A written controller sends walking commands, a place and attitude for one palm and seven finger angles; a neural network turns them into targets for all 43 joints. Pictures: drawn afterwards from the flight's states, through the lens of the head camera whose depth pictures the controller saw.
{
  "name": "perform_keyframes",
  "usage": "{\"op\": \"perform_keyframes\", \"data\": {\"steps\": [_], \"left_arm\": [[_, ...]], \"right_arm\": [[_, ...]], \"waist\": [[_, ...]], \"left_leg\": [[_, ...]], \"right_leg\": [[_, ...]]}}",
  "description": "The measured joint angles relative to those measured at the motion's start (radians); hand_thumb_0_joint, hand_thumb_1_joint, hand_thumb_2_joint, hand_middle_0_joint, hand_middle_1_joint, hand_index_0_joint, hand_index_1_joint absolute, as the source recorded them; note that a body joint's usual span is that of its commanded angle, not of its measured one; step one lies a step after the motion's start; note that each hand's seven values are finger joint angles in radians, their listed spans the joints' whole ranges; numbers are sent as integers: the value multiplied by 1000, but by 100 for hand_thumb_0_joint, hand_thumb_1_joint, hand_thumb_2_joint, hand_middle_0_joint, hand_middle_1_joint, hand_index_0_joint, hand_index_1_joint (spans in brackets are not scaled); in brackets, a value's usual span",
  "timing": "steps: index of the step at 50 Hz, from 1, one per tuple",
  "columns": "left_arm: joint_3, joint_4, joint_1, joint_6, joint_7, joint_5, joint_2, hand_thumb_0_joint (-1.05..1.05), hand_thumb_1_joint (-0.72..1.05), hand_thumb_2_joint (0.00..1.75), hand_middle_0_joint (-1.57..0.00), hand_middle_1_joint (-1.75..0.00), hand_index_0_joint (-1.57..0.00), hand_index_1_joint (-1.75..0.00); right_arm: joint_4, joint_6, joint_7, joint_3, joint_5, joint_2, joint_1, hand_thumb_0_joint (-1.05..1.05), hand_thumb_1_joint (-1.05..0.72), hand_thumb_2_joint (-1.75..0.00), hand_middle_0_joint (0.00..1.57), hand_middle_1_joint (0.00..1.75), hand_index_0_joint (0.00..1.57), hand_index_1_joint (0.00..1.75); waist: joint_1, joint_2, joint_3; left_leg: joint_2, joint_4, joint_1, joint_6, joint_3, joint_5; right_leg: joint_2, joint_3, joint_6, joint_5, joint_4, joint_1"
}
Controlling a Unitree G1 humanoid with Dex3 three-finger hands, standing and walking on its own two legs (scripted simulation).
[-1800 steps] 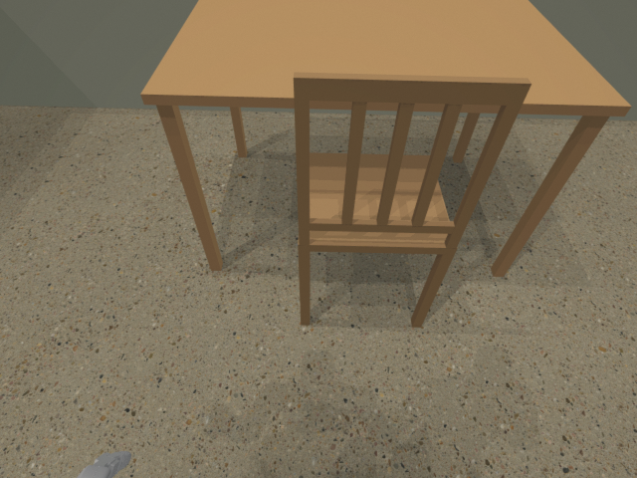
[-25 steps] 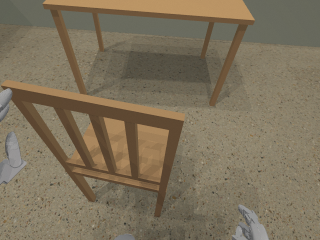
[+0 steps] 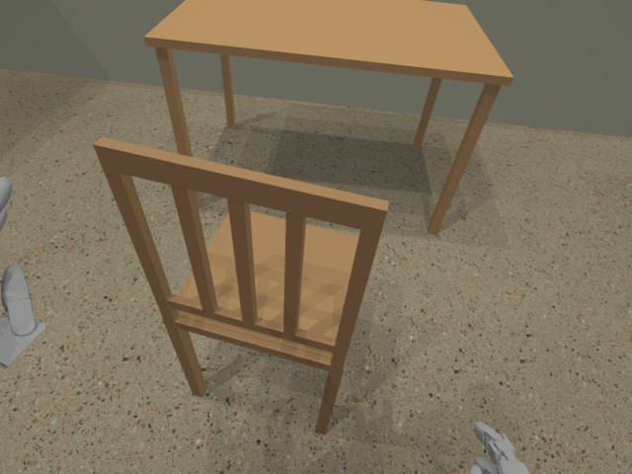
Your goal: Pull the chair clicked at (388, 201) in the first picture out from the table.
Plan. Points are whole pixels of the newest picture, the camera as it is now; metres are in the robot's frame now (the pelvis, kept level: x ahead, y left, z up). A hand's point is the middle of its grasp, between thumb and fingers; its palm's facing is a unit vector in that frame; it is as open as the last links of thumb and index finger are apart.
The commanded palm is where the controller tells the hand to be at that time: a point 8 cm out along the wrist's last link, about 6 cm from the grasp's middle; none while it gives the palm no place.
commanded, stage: stop stepping back and stand still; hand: left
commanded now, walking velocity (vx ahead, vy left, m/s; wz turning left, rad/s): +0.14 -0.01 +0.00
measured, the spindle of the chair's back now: (245, 268) +0.46 +0.15 -0.06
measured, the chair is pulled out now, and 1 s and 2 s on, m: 0.65 0.65 0.65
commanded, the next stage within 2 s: let the arm hang, fingers relaxed in 0.94 s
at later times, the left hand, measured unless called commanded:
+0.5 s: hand (31, 301) +0.21 +0.27 +0.19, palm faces +0.41 -0.78 -0.47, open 7.5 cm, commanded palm +0.15 +0.31 +0.19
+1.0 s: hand (42, 277) +0.24 +0.28 +0.18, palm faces +0.40 -0.78 -0.48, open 7.4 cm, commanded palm +0.18 +0.32 +0.19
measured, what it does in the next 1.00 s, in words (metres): stands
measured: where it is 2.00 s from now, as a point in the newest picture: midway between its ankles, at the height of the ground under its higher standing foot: outside the picture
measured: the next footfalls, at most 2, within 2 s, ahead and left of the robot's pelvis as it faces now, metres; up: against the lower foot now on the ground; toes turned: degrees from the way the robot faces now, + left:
none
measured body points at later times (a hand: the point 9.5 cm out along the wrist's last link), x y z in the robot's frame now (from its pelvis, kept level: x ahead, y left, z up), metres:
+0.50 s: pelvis +0.01 +0.01 +0.02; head +0.01 +0.03 +0.46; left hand +0.18 +0.31 +0.21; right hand +0.15 -0.24 -0.06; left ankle +0.04 +0.14 -0.72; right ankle +0.03 -0.14 -0.72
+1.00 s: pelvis +0.03 +0.02 +0.02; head +0.04 +0.03 +0.47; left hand +0.21 +0.32 +0.21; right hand +0.19 -0.21 -0.06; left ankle +0.04 +0.14 -0.72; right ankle +0.03 -0.14 -0.72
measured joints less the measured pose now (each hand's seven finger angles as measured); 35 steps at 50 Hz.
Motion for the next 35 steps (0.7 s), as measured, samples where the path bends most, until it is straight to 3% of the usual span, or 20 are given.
{"op": "perform_keyframes", "data": {"steps": [4, 9, 13, 17, 22, 27, 35], "left_arm": [[27, 77, -73, -32, -7, -11, -5, 2, 88, 89, -21, -30, -21, -30], [6, 231, -108, 13, -15, -24, -54, 1, 89, 90, -20, -30, -21, -30], [-54, 257, -82, 60, -25, -19, -86, 1, 89, 90, -20, -30, -20, -30], [-89, 177, -50, 61, -29, -10, -82, 2, 89, 89, -21, -30, -21, -30], [-44, 96, -33, 12, -17, -9, -29, 2, 88, 89, -21, -30, -21, -30], [8, 144, -42, -9, -12, -20, -11, 1, 88, 89, -21, -30, -21, -30], [-57, 210, -55, 40, -24, -25, -68, 2, 89, 89, -21, -30, -21, -30]], "right_arm": [[52, 0, 1, 10, -4, -8, -19, 1, -90, -90, 20, 30, 20, 30], [55, 11, -1, 17, 4, -12, -37, 1, -90, -90, 20, 30, 20, 30], [47, 12, -2, 19, 2, -10, -40, 1, -90, -90, 20, 30, 20, 30], [42, 6, -8, 14, -2, -10, -38, 1, -90, -90, 20, 30, 20, 30], [27, -5, -15, -1, 2, -17, -37, 1, -90, -90, 20, 30, 20, 30], [31, 2, -12, -11, 6, -25, -56, 1, -91, -90, 20, 30, 20, 30], [38, 21, -5, -3, 8, -9, -84, 1, -91, -90, 20, 30, 20, 30]], "waist": [[16, 50, 3], [5, 73, -5], [-9, 60, 1], [-11, 25, 21], [-9, 8, 35], [-7, 31, 31], [-1, 31, 41]], "left_leg": [[13, -24, 19, 5, -8, 10], [7, -84, 55, 9, 17, 49], [4, -109, 72, 16, 25, 56], [5, -124, 85, 10, 24, 66], [2, -146, 95, 4, 22, 72], [-5, -162, 106, 9, 33, 67], [-17, -177, 135, 19, 49, 56]], "right_leg": [[15, -6, 9, 53, -51, 30], [7, 18, 16, 75, -87, 47], [3, 26, 21, 84, -107, 59], [4, 24, 20, 90, -126, 75], [1, 21, 21, 97, -157, 90], [-7, 31, 31, 97, -175, 100], [-20, 44, 41, 79, -173, 117]]}}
